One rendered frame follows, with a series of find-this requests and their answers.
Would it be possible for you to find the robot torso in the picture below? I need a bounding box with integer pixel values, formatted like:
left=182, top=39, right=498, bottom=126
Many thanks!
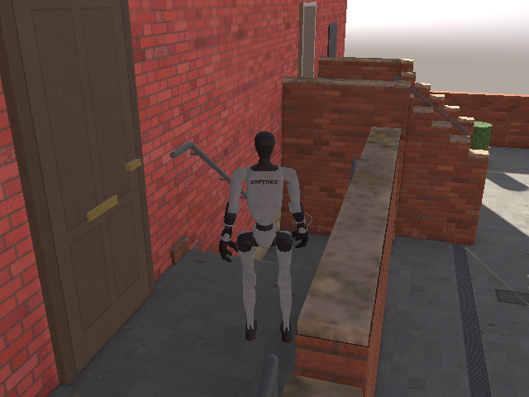
left=245, top=163, right=284, bottom=248

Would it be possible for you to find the robot right thigh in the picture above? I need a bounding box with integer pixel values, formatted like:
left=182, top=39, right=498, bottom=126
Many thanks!
left=276, top=231, right=293, bottom=289

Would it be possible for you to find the left robot forearm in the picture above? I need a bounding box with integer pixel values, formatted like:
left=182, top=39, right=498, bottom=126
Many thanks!
left=221, top=201, right=236, bottom=242

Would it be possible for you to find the robot left upper arm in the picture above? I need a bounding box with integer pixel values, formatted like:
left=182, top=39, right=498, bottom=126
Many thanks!
left=228, top=167, right=247, bottom=213

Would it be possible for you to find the robot right hand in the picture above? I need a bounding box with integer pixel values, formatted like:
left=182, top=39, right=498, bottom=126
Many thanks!
left=292, top=231, right=308, bottom=248

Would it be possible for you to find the robot right upper arm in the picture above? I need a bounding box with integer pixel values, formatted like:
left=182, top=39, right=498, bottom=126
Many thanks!
left=282, top=167, right=302, bottom=213

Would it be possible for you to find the robot left hand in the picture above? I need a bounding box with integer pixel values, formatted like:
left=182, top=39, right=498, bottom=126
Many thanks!
left=219, top=239, right=238, bottom=262

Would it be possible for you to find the right robot forearm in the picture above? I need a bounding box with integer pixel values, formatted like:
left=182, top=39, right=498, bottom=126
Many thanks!
left=293, top=201, right=307, bottom=234

